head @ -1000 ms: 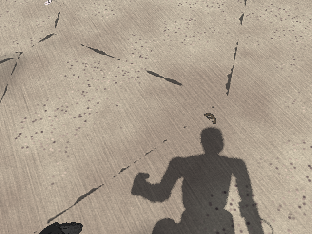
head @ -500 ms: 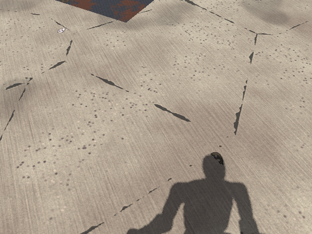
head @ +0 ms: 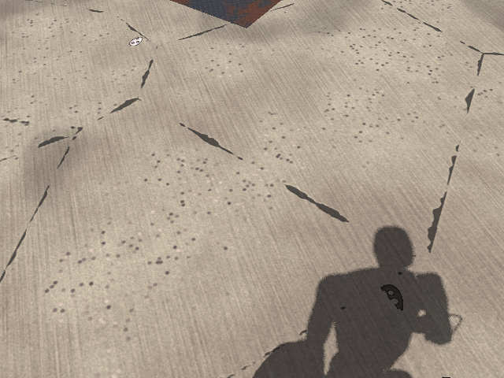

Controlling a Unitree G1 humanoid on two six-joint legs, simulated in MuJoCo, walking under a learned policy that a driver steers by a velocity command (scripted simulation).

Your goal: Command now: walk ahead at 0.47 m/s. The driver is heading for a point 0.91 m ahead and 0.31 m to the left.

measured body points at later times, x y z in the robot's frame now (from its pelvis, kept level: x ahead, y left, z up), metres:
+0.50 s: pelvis +0.28 +0.04 +0.01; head +0.30 +0.04 +0.46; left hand +0.46 +0.29 -0.10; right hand +0.27 -0.23 -0.13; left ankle +0.23 +0.13 -0.74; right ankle +0.48 -0.14 -0.68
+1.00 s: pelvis +0.56 -0.01 +0.00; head +0.57 +0.00 +0.45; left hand +0.49 +0.27 -0.13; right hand +0.79 -0.21 -0.10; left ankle +0.66 +0.20 -0.67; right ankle +0.52 -0.12 -0.74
